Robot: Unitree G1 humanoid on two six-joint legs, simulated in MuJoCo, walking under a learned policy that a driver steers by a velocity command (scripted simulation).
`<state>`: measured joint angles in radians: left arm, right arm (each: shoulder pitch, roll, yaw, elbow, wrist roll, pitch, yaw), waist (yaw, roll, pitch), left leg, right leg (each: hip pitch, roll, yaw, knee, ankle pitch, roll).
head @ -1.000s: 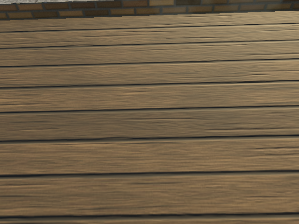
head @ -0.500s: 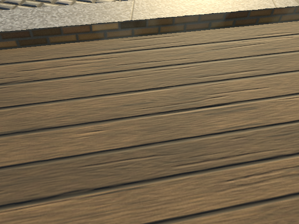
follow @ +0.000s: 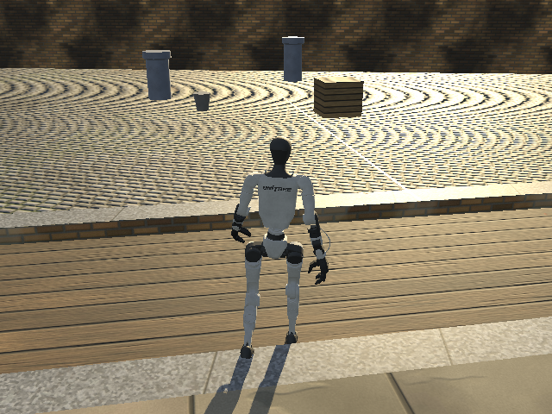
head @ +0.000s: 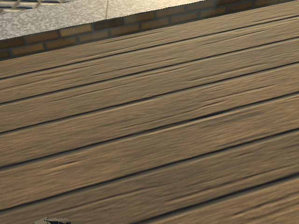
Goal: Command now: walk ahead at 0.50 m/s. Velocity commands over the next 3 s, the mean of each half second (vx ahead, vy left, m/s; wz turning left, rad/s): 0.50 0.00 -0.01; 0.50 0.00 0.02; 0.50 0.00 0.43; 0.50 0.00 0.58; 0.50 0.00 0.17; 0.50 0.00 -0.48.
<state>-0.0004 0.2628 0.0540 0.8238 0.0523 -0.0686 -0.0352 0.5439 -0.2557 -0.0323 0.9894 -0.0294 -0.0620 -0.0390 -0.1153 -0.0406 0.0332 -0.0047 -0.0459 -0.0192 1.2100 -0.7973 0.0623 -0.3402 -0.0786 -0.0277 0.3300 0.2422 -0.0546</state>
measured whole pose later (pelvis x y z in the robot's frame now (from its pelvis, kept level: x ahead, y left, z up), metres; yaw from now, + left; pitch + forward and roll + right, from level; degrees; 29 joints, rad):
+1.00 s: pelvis +0.52 -0.05 -0.04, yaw +0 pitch +0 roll +1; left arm 0.01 0.20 0.04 0.88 0.04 -0.08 -0.01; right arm 0.45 -0.20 -0.04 1.08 -0.01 -0.08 -0.01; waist -0.06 0.01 0.06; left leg 0.02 -0.01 0.05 0.54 -0.45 0.04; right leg -0.44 -0.01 -0.09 0.53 -0.09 -0.08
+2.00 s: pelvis +1.02 +0.06 -0.03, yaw +33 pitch +2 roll +0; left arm 0.01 0.25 0.03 0.74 0.03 -0.02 -0.03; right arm 0.45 -0.26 -0.07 0.91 -0.01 -0.05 -0.01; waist -0.10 -0.04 0.04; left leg 0.03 -0.14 -0.17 0.28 -0.32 0.12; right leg -0.63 -0.06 0.02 0.67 -0.06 0.04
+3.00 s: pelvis +1.44 +0.32 -0.03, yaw +19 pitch +2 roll +1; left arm 0.04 0.25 0.04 0.76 0.05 0.00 -0.06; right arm 0.38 -0.25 -0.04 0.90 -0.02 -0.09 -0.01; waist -0.06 -0.03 0.04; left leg 0.05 0.03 0.27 0.30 -0.37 -0.01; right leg -0.56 -0.04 -0.09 0.68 -0.14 -0.08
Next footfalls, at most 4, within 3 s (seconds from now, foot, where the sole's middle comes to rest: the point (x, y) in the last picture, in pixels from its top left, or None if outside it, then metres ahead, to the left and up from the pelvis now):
0.44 left None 0.38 0.07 -0.80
0.98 right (175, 181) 0.67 -0.14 -0.80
1.54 left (129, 144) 0.91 0.07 -0.80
2.08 right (123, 94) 1.28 0.08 -0.80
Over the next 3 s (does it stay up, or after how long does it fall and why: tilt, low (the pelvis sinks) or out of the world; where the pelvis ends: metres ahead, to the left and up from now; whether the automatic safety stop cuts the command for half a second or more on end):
stays up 1.44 0.32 -0.03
